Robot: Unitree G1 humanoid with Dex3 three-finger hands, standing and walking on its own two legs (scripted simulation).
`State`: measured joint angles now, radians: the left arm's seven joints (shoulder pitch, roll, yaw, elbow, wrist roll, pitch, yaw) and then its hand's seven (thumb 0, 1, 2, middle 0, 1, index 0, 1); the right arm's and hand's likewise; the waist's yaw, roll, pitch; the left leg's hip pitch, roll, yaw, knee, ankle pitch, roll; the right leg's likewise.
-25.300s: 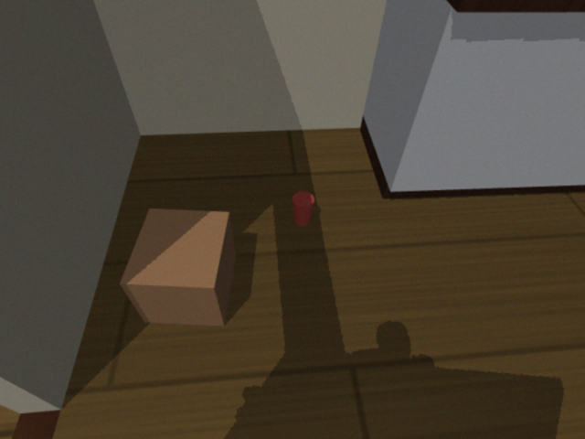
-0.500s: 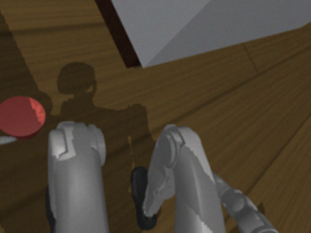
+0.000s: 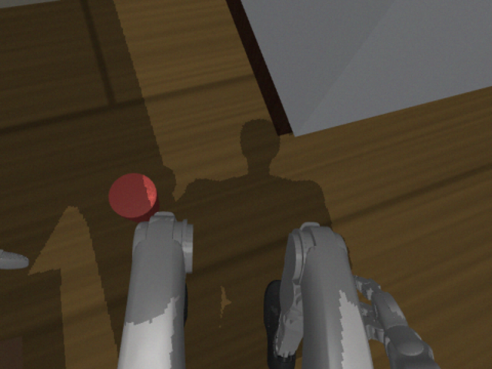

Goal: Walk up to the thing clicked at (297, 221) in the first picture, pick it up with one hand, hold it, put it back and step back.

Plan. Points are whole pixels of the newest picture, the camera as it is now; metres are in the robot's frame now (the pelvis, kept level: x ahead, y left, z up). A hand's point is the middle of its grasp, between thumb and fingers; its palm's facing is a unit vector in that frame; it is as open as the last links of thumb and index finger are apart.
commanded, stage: home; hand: left
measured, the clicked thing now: (139, 202) +0.38 +0.24 -0.30
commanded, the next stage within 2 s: none
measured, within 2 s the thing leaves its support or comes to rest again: neither
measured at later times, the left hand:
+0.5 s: hand out of the picture +0.24 +0.28 +0.13, palm faces +0.27 -0.87 -0.41, open 17.5 cm
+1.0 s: hand out of the picture +0.25 +0.21 +0.30, palm faces +0.22 -0.93 -0.30, open 17.3 cm
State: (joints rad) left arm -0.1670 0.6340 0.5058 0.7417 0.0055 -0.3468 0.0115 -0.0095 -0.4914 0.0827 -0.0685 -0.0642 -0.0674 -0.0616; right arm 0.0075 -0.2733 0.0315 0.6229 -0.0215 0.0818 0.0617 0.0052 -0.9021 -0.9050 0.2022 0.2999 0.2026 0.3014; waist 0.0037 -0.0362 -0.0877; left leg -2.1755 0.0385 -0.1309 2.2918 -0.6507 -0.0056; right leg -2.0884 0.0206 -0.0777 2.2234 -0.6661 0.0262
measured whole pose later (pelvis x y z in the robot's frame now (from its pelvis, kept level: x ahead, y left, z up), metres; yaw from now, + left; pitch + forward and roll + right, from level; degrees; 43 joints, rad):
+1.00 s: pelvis +0.10 +0.01 +0.35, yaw +7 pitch +10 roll -2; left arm 0.49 0.22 -0.03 -0.06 -0.01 0.30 0.17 -0.01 -0.52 0.07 -0.06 -0.05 -0.06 -0.05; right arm 0.30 -0.19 0.04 0.47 0.02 -0.08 -0.19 0.01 -0.90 -0.90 0.20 0.30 0.20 0.30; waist -0.04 0.04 -0.16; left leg -0.69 0.03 -0.03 1.01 -0.49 0.00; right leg -0.63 -0.01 -0.04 0.95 -0.49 0.02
